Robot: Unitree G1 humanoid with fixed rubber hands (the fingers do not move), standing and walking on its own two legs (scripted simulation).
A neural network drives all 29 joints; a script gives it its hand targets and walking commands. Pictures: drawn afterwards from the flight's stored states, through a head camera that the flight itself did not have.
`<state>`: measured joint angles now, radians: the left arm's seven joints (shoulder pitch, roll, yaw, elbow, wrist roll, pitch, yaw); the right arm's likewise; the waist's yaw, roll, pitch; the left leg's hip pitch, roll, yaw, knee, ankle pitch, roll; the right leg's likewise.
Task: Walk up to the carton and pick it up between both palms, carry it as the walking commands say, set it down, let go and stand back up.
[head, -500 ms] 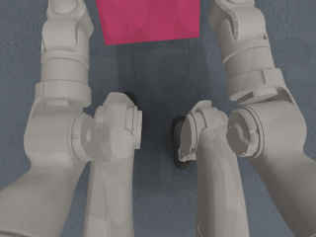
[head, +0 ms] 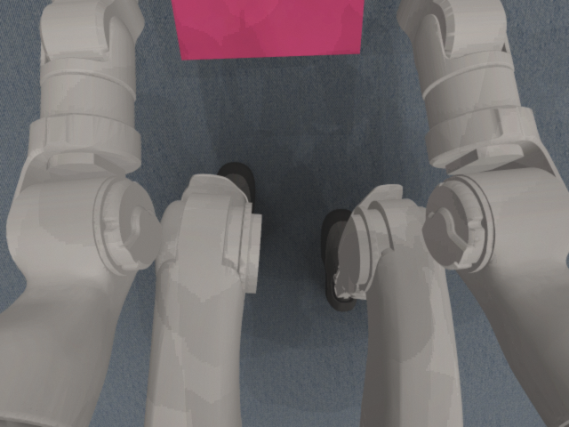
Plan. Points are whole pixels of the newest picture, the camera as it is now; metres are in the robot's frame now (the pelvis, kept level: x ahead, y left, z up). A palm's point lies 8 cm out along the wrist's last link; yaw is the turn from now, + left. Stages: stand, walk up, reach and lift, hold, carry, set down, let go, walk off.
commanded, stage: set down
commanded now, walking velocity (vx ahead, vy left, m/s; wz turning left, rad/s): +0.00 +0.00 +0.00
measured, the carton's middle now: out of the picture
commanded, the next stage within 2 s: none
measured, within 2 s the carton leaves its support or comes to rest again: rests again in 1.48 s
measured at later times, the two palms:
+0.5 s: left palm out of the picture +0.54 +0.22 -0.18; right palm out of the picture +0.57 -0.07 -0.18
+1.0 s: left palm out of the picture +0.55 +0.22 -0.19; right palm out of the picture +0.58 -0.07 -0.18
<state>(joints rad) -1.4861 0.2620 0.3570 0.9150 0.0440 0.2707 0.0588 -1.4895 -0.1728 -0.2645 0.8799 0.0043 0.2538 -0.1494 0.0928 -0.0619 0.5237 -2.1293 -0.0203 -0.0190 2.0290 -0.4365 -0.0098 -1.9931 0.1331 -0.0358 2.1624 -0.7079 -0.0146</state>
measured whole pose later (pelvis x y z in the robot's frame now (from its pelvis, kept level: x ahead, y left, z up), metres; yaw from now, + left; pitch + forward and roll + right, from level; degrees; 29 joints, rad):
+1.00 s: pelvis +0.01 +0.00 -0.02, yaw -1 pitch +32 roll +0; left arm -1.53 0.29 0.38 0.95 0.09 0.23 -0.03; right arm -1.55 -0.21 -0.26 0.92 -0.03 0.24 -0.07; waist 0.10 -0.06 0.52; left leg -2.19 -0.01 -0.02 2.08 -0.46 -0.01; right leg -2.05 0.15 -0.04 2.22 -0.72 -0.01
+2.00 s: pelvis +0.01 +0.00 -0.02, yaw -1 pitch +33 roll +0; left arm -1.50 0.32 0.43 1.14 0.05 0.09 0.02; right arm -1.51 -0.24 -0.19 0.97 0.01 0.17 -0.09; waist 0.10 -0.05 0.52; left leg -2.19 0.00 -0.02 2.11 -0.48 -0.02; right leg -2.06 0.16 -0.04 2.23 -0.74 -0.01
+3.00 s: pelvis -0.01 +0.00 +0.09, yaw +0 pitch +32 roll -3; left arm -1.50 0.42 0.39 0.75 -0.12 0.34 0.06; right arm -1.57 -0.35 -0.07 0.78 0.15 0.37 -0.19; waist 0.10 -0.02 0.52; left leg -1.91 -0.04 -0.06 1.73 -0.37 -0.01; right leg -1.78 0.12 -0.04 1.83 -0.61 -0.01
